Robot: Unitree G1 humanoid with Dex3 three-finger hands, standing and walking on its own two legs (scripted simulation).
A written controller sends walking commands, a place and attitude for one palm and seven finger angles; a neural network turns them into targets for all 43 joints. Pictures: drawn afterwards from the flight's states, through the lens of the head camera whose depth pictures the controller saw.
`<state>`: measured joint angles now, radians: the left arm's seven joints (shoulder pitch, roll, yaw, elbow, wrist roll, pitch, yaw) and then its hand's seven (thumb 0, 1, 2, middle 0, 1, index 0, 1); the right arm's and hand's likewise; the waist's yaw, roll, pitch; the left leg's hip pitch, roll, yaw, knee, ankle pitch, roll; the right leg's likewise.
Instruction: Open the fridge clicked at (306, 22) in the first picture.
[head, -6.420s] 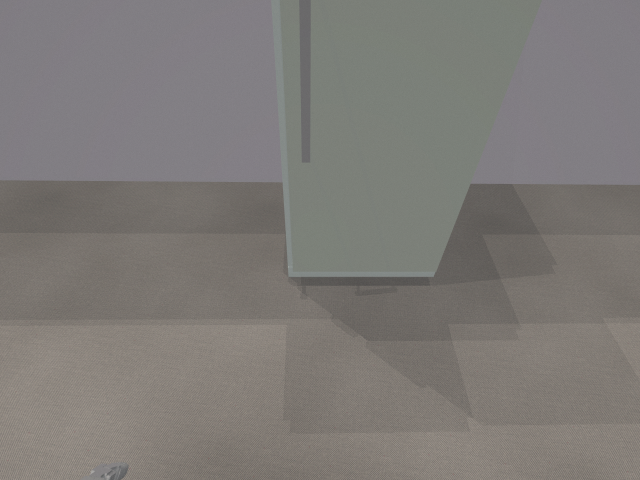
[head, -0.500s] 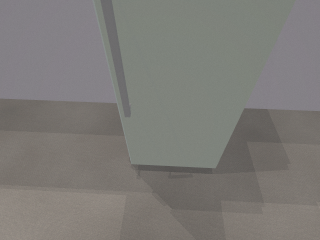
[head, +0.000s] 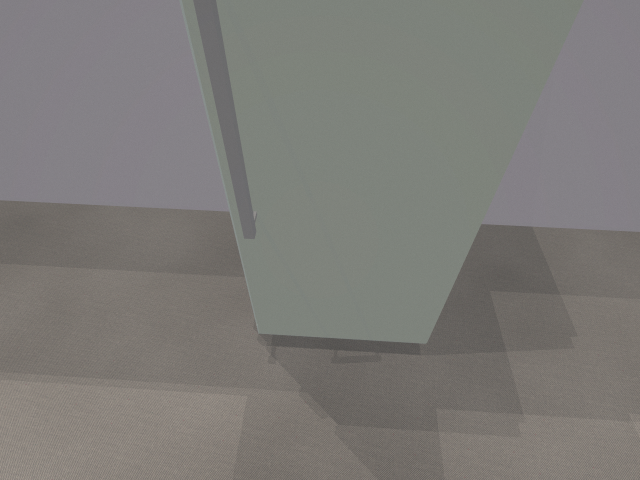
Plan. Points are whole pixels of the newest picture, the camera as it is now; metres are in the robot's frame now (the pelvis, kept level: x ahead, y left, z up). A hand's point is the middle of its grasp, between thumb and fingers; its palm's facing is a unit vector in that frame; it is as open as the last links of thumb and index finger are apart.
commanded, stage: look again from close up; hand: left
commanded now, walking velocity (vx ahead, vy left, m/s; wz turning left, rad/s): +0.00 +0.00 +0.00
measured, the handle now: (234, 132) +0.62 +0.19 +0.10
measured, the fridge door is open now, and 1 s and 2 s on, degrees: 0 0 0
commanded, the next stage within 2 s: shuffle to correct the standing spot in 0.16 s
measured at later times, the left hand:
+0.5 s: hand out of the picture -0.04 +0.17 -0.18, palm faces +0.13 -0.98 -0.16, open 7.4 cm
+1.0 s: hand (187, 438) +0.21 +0.22 -0.17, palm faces +0.00 -0.98 -0.19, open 7.3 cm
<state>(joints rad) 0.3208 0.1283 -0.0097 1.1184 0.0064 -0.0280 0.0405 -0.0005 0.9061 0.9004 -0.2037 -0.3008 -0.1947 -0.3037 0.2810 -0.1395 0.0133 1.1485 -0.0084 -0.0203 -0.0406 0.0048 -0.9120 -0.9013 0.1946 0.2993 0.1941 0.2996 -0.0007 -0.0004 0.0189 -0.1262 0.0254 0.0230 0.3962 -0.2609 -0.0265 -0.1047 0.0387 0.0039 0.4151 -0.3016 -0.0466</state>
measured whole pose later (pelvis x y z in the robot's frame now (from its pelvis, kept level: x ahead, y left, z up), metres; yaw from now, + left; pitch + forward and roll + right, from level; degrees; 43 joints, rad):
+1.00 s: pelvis +0.14 +0.04 +0.00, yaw +0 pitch +1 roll +1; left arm 0.16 0.18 0.06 1.03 0.02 0.00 0.00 0.01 0.93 0.90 -0.20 -0.30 -0.19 -0.30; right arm 0.43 -0.03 0.01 1.14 -0.03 -0.08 -0.03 0.00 -0.90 -0.90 0.20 0.30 0.20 0.30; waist -0.04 -0.03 0.09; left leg -0.02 -0.01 0.13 0.31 -0.31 0.03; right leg -0.58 -0.09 -0.08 0.85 -0.25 -0.01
